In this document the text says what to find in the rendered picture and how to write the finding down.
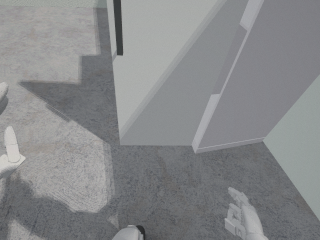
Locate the left robot hand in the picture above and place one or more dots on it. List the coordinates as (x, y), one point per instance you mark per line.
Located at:
(10, 162)

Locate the fridge door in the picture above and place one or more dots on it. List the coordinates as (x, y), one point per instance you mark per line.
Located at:
(173, 53)

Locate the robot left foot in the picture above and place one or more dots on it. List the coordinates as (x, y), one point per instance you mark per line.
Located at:
(142, 230)

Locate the right robot hand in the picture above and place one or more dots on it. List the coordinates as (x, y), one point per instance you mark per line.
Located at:
(247, 220)

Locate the handle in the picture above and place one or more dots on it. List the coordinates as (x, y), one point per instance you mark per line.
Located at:
(118, 26)

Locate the left robot thigh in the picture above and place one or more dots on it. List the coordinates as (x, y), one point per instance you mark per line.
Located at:
(128, 234)

